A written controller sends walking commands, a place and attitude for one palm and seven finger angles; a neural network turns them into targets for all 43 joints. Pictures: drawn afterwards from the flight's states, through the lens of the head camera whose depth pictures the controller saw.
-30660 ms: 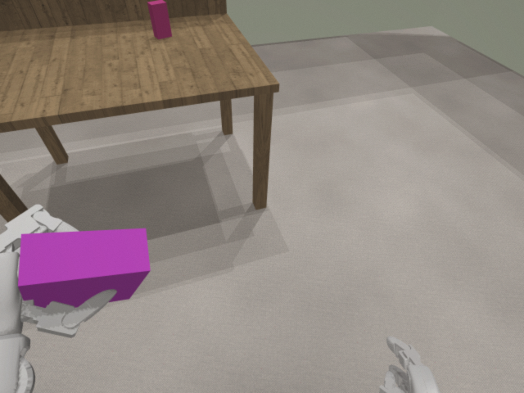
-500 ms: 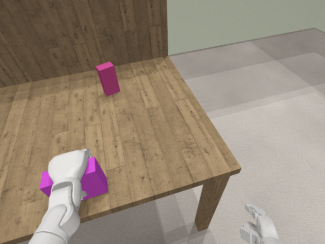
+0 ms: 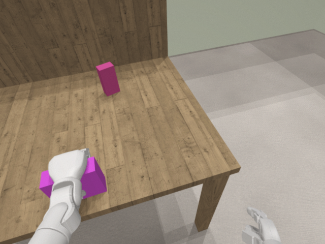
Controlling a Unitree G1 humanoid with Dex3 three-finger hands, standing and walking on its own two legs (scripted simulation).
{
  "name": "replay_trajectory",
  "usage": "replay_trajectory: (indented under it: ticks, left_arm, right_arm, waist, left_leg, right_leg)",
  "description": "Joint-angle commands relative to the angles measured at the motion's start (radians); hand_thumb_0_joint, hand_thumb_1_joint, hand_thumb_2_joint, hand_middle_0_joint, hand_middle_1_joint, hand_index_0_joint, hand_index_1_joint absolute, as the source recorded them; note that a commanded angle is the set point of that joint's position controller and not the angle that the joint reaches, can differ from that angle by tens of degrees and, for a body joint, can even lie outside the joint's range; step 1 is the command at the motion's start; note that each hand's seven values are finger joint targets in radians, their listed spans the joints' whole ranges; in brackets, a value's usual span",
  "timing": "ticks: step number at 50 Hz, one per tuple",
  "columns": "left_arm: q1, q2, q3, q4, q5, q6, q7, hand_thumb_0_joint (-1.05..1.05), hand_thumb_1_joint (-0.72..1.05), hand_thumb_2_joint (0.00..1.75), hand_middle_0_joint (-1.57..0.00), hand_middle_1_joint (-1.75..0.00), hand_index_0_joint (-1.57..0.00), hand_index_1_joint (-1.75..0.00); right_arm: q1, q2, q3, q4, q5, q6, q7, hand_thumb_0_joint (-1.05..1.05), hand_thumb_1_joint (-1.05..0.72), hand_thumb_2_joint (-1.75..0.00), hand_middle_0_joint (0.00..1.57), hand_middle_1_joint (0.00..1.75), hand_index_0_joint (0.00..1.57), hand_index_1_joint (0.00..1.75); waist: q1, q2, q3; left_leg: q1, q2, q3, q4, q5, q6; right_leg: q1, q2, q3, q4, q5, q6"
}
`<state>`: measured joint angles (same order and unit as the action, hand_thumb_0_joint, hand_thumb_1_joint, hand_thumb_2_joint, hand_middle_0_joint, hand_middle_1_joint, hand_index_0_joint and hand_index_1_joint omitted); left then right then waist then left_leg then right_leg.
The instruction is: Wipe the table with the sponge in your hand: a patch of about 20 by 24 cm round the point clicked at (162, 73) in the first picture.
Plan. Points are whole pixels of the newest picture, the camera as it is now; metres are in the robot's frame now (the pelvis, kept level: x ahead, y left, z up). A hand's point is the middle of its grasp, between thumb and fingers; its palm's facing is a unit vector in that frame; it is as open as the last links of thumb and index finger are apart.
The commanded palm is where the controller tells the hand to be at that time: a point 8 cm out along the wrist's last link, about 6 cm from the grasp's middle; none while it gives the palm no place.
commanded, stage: wipe forward along the first lane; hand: left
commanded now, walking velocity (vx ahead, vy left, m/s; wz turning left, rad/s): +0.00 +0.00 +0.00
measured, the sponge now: (78, 185) +0.26 +0.28 -0.04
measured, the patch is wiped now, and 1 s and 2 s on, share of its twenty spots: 0.00 0.20 0.45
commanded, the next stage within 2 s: slide across to the middle lane in 1.60 s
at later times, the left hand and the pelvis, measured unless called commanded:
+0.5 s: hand (77, 159) +0.32 +0.30 +0.00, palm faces -0.14 +0.01 -0.99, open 9.3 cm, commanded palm +0.31 +0.28 +0.03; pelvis -0.02 -0.01 -0.01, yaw +0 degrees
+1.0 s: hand (76, 147) +0.37 +0.32 +0.00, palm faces -0.14 +0.04 -0.99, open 9.3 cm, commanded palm +0.36 +0.31 +0.02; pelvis -0.03 +0.00 -0.02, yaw +0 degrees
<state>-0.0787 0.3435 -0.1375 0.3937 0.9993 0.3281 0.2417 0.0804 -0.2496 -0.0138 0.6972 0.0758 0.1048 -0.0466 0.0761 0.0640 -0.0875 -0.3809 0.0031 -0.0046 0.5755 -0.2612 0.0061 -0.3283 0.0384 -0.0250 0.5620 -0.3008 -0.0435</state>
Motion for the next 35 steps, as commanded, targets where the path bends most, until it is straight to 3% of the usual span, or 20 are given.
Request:
replay_trajectory:
  ticks: [1, 2, 3, 6, 7, 9, 11, 12, 15, 17, 19, 21, 22, 23, 26, 27, 30, 32, 33, 35]
  left_arm:
    - [-0.239, 0.18, 0.082, -0.035, 0.006, 0.009, 0.011, 0.0, 0.1, 1.3, -1.2, -1.6, -1.2, -1.6]
    - [-0.274, 0.216, 0.116, -0.028, 0.008, 0.008, 0.014, 0.0, 0.1, 1.3, -1.2, -1.6, -1.2, -1.6]
    - [-0.289, 0.19, 0.084, -0.022, 0.009, 0.003, 0.01, 0.0, 0.1, 1.3, -1.2, -1.6, -1.2, -1.6]
    - [-0.311, 0.199, 0.082, 0.044, 0.024, -0.004, 0.002, 0.0, 0.1, 1.3, -1.2, -1.6, -1.2, -1.6]
    - [-0.314, 0.245, 0.129, 0.067, 0.023, -0.008, 0.004, 0.0, 0.1, 1.3, -1.2, -1.6, -1.2, -1.6]
    - [-0.37, 0.204, 0.076, 0.095, 0.024, -0.019, -0.007, 0.0, 0.1, 1.3, -1.2, -1.6, -1.2, -1.6]
    - [-0.401, 0.217, 0.078, 0.143, 0.032, -0.029, -0.011, 0.0, 0.1, 1.3, -1.2, -1.6, -1.2, -1.6]
    - [-0.407, 0.248, 0.117, 0.164, 0.03, -0.036, -0.008, 0.0, 0.1, 1.3, -1.2, -1.6, -1.2, -1.6]
    - [-0.461, 0.214, 0.069, 0.213, 0.035, -0.059, -0.011, 0.0, 0.1, 1.3, -1.2, -1.6, -1.2, -1.6]
    - [-0.477, 0.239, 0.104, 0.238, 0.037, -0.074, -0.005, 0.0, 0.1, 1.3, -1.2, -1.6, -1.2, -1.6]
    - [-0.496, 0.204, 0.069, 0.254, 0.028, -0.092, 0.0, 0.0, 0.1, 1.3, -1.2, -1.6, -1.2, -1.6]
    - [-0.487, 0.228, 0.093, 0.305, 0.028, -0.096, 0.006, 0.0, 0.1, 1.3, -1.2, -1.6, -1.2, -1.6]
    - [-0.478, 0.273, 0.142, 0.323, 0.019, -0.1, 0.011, 0.0, 0.1, 1.3, -1.2, -1.6, -1.2, -1.6]
    - [-0.514, 0.248, 0.108, 0.32, 0.023, -0.109, 0.014, 0.0, 0.1, 1.3, -1.2, -1.6, -1.2, -1.6]
    - [-0.502, 0.225, 0.092, 0.334, 0.028, -0.114, 0.027, 0.0, 0.1, 1.3, -1.2, -1.6, -1.2, -1.6]
    - [-0.493, 0.274, 0.146, 0.346, 0.024, -0.114, 0.032, 0.0, 0.1, 1.3, -1.2, -1.6, -1.2, -1.6]
    - [-0.52, 0.24, 0.101, 0.374, 0.026, -0.115, 0.037, 0.0, 0.1, 1.3, -1.2, -1.6, -1.2, -1.6]
    - [-0.562, 0.305, 0.15, 0.414, 0.032, -0.112, 0.043, 0.0, 0.1, 1.3, -1.2, -1.6, -1.2, -1.6]
    - [-0.594, 0.268, 0.103, 0.417, 0.033, -0.115, 0.045, 0.0, 0.1, 1.3, -1.2, -1.6, -1.2, -1.6]
    - [-0.62, 0.299, 0.118, 0.448, 0.037, -0.118, 0.048, 0.0, 0.1, 1.3, -1.2, -1.6, -1.2, -1.6]
  right_arm:
    - [-0.141, -0.132, -0.034, -0.142, -0.002, -0.038, -0.015, 0.0, -0.9, -0.9, 0.2, 0.3, 0.2, 0.3]
    - [-0.138, -0.139, -0.036, -0.132, -0.001, -0.035, -0.019, 0.0, -0.9, -0.9, 0.2, 0.3, 0.2, 0.3]
    - [-0.124, -0.133, -0.036, -0.14, -0.002, -0.035, -0.022, 0.0, -0.9, -0.9, 0.2, 0.3, 0.2, 0.3]
    - [-0.111, -0.134, -0.034, -0.133, -0.001, -0.033, -0.027, 0.0, -0.9, -0.9, 0.2, 0.3, 0.2, 0.3]
    - [-0.107, -0.142, -0.037, -0.124, 0.001, -0.031, -0.029, 0.0, -0.9, -0.9, 0.2, 0.3, 0.2, 0.3]
    - [-0.09, -0.138, -0.034, -0.129, 0.003, -0.029, -0.031, 0.0, -0.9, -0.9, 0.2, 0.3, 0.2, 0.3]
    - [-0.079, -0.141, -0.034, -0.125, 0.002, -0.025, -0.034, 0.0, -0.9, -0.9, 0.2, 0.3, 0.2, 0.3]
    - [-0.071, -0.146, -0.039, -0.118, 0.002, -0.025, -0.036, 0.0, -0.9, -0.9, 0.2, 0.3, 0.2, 0.3]
    - [-0.044, -0.145, -0.039, -0.122, 0.003, -0.025, -0.035, 0.0, -0.9, -0.9, 0.2, 0.3, 0.2, 0.3]
    - [-0.03, -0.149, -0.044, -0.117, 0.002, -0.024, -0.035, 0.0, -0.9, -0.9, 0.2, 0.3, 0.2, 0.3]
    - [-0.006, -0.146, -0.047, -0.12, 0.002, -0.026, -0.033, 0.0, -0.9, -0.9, 0.2, 0.3, 0.2, 0.3]
    - [0.008, -0.153, -0.048, -0.114, 0.001, -0.023, -0.033, 0.0, -0.9, -0.9, 0.2, 0.3, 0.2, 0.3]
    - [0.013, -0.159, -0.048, -0.108, 0.002, -0.021, -0.033, 0.0, -0.9, -0.9, 0.2, 0.3, 0.2, 0.3]
    - [0.023, -0.156, -0.049, -0.108, 0.001, -0.021, -0.033, 0.0, -0.9, -0.9, 0.2, 0.3, 0.2, 0.3]
    - [0.033, -0.153, -0.054, -0.109, 0.001, -0.022, -0.024, 0.0, -0.9, -0.9, 0.2, 0.3, 0.2, 0.3]
    - [0.039, -0.16, -0.056, -0.104, 0.001, -0.02, -0.024, 0.0, -0.9, -0.9, 0.2, 0.3, 0.2, 0.3]
    - [0.055, -0.157, -0.056, -0.102, 0.002, -0.018, -0.021, 0.0, -0.9, -0.9, 0.2, 0.3, 0.2, 0.3]
    - [0.056, -0.165, -0.052, -0.093, 0.004, -0.014, -0.023, 0.0, -0.9, -0.9, 0.2, 0.3, 0.2, 0.3]
    - [0.068, -0.161, -0.051, -0.092, 0.004, -0.015, -0.023, 0.0, -0.9, -0.9, 0.2, 0.3, 0.2, 0.3]
    - [0.079, -0.164, -0.052, -0.088, 0.004, -0.017, -0.023, 0.0, -0.9, -0.9, 0.2, 0.3, 0.2, 0.3]
  waist:
    - [-0.022, -0.128, -0.108]
    - [-0.022, -0.108, -0.104]
    - [-0.031, -0.103, -0.113]
    - [-0.033, -0.118, -0.126]
    - [-0.028, -0.094, -0.119]
    - [-0.046, -0.109, -0.125]
    - [-0.052, -0.113, -0.127]
    - [-0.048, -0.109, -0.132]
    - [-0.069, -0.114, -0.137]
    - [-0.065, -0.112, -0.164]
    - [-0.075, -0.127, -0.192]
    - [-0.078, -0.165, -0.197]
    - [-0.067, -0.154, -0.204]
    - [-0.084, -0.156, -0.206]
    - [-0.08, -0.136, -0.218]
    - [-0.071, -0.144, -0.226]
    - [-0.091, -0.161, -0.201]
    - [-0.091, -0.154, -0.174]
    - [-0.11, -0.148, -0.168]
    - [-0.113, -0.159, -0.165]
  left_leg:
    - [0.058, -0.042, -0.042, -0.048, 0.098, 0.038]
    - [0.059, -0.041, -0.043, -0.051, 0.082, 0.037]
    - [0.057, -0.042, -0.034, -0.044, 0.076, 0.043]
    - [0.034, -0.046, -0.03, -0.03, 0.07, 0.04]
    - [0.028, -0.046, -0.036, -0.032, 0.061, 0.038]
    - [0.01, -0.044, -0.03, -0.022, 0.043, 0.041]
    - [-0.01, -0.043, -0.032, -0.015, 0.028, 0.04]
    - [-0.015, -0.043, -0.034, -0.01, 0.024, 0.04]
    - [-0.041, -0.038, -0.029, 0.011, 0.006, 0.042]
    - [-0.051, -0.035, -0.037, 0.019, 0.008, 0.042]
    - [-0.064, -0.031, -0.025, 0.04, 0.014, 0.045]
    - [-0.099, -0.029, -0.024, 0.053, 0.017, 0.044]
    - [-0.114, -0.028, -0.027, 0.054, 0.014, 0.044]
    - [-0.119, -0.028, -0.02, 0.064, 0.017, 0.046]
    - [-0.124, -0.026, -0.017, 0.076, 0.028, 0.046]
    - [-0.137, -0.025, -0.024, 0.076, 0.031, 0.045]
    - [-0.159, -0.025, -0.014, 0.087, 0.009, 0.049]
    - [-0.183, -0.023, -0.024, 0.082, -0.017, 0.048]
    - [-0.182, -0.023, -0.018, 0.088, -0.03, 0.052]
    - [-0.197, -0.02, -0.014, 0.094, -0.049, 0.052]
  right_leg:
    - [0.001, -0.009, 0.082, -0.11, 0.201, -0.021]
    - [-0.01, -0.005, 0.092, -0.112, 0.174, -0.024]
    - [-0.008, -0.007, 0.075, -0.109, 0.168, -0.02]
    - [-0.019, -0.011, 0.086, -0.104, 0.169, -0.019]
    - [-0.029, -0.005, 0.096, -0.105, 0.15, -0.024]
    - [-0.045, -0.009, 0.079, -0.099, 0.131, -0.017]
    - [-0.068, -0.011, 0.077, -0.096, 0.103, -0.016]
    - [-0.072, -0.006, 0.089, -0.093, 0.097, -0.019]
    - [-0.106, -0.011, 0.073, -0.084, 0.077, -0.013]
    - [-0.118, -0.004, 0.078, -0.069, 0.074, -0.017]
    - [-0.112, -0.009, 0.068, -0.056, 0.105, -0.01]
    - [-0.109, -0.012, 0.074, -0.048, 0.128, -0.005]
    - [-0.104, -0.009, 0.084, -0.044, 0.127, -0.008]
    - [-0.107, -0.013, 0.071, -0.035, 0.14, -0.001]
    - [-0.119, -0.014, 0.075, -0.027, 0.163, -0.003]
    - [-0.109, -0.01, 0.081, -0.022, 0.171, -0.008]
    - [-0.132, -0.014, 0.073, -0.026, 0.149, 0.002]
    - [-0.159, -0.01, 0.076, -0.026, 0.098, -0.003]
    - [-0.173, -0.012, 0.063, -0.026, 0.077, 0.003]
    - [-0.181, -0.015, 0.07, -0.033, 0.053, 0.006]
